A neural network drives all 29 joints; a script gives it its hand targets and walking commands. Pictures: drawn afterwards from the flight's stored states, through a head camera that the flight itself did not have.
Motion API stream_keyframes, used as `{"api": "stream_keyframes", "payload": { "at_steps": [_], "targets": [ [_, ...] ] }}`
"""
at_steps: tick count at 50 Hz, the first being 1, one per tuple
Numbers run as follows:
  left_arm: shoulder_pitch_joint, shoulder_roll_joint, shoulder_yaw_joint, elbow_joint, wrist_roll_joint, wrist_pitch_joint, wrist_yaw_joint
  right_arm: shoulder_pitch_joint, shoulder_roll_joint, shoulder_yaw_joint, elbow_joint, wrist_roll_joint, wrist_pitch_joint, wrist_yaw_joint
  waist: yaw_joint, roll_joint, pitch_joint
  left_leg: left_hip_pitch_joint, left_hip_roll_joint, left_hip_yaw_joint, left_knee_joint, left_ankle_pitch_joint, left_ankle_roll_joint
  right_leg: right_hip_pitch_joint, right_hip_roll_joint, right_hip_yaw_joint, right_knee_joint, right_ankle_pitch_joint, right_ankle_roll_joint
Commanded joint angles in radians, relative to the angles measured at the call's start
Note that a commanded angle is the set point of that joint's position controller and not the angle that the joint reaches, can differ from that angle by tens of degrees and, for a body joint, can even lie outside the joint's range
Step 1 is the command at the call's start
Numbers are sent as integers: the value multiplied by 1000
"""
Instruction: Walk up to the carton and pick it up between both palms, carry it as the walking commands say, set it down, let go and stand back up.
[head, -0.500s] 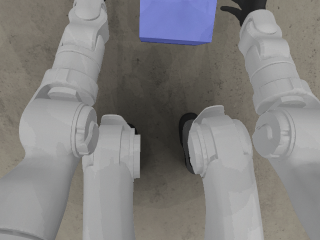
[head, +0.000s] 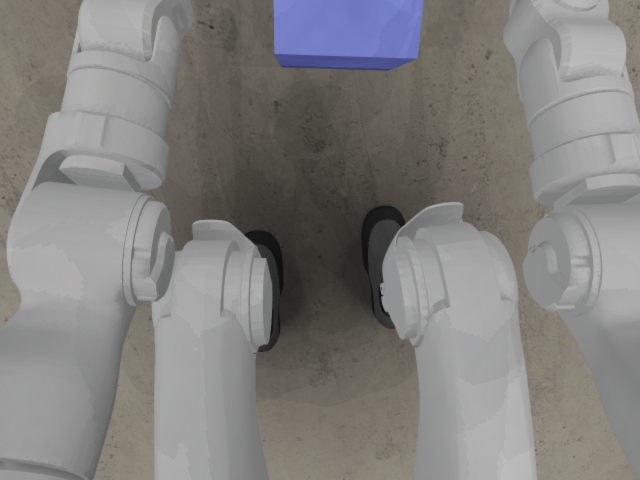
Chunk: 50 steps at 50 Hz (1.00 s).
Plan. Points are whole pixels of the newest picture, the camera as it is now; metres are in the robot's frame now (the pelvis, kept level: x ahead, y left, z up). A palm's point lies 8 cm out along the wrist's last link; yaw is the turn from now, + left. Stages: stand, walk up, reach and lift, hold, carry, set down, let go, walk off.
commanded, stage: set down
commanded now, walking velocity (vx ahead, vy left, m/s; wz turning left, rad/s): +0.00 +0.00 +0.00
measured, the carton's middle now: out of the picture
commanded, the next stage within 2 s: let go in 1.16 s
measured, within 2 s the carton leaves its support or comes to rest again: neither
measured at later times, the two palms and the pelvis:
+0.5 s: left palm out of the picture +0.58 +0.11 -0.02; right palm out of the picture +0.54 -0.21 -0.02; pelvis +0.00 +0.00 +0.11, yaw +0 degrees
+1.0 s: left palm out of the picture +0.58 +0.12 +0.13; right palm out of the picture +0.53 -0.21 +0.13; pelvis +0.01 +0.00 +0.25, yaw +0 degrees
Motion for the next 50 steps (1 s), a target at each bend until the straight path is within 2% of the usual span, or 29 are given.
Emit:
{"api": "stream_keyframes", "payload": {
  "at_steps": [1, 6, 18, 25, 33, 43, 50],
  "targets": [
    [-328, 87, 22, -220, -8, -8, 18, -298, -178, 3, -248, 12, -2, -17, -45, 42, -1818, 654, -14, 8, -214, 350, -22, 769, 22, -40, -180, 397, 13],
    [-309, 92, 44, -234, 4, 21, 23, -294, -159, 23, -293, 28, 39, -19, -25, 24, -1836, 668, -18, 18, -285, 320, -13, 828, 28, -31, -251, 385, 13],
    [-291, 107, 94, -280, 54, 70, 8, -253, -145, -8, -335, -7, 109, -28, -21, 25, -1956, 771, -37, 26, -459, 315, -6, 1004, 47, -16, -428, 400, 13],
    [-278, 103, 104, -353, 62, 112, 1, -242, -154, -26, -427, -21, 153, -30, -28, 29, -2062, 894, -46, 20, -563, 350, -8, 1104, 56, -16, -533, 431, 14],
    [-252, 114, 106, -396, 60, 149, -11, -211, -156, -23, -481, -15, 193, -20, -18, 30, -2118, 1056, -41, 3, -707, 423, -10, 1213, 57, -13, -673, 488, 18],
    [-232, 102, 107, -376, 72, 146, -35, -174, -142, -40, -471, -40, 191, 1, -11, 35, -2065, 1244, -29, -20, -930, 480, -10, 1337, 49, -2, -886, 525, 23],
    [-220, 68, 129, -321, 109, 110, -45, -154, -109, -68, -430, -102, 151, 15, -14, 34, -1950, 1344, -20, -31, -1085, 502, -20, 1385, 41, -5, -1036, 521, 32]
  ]
}}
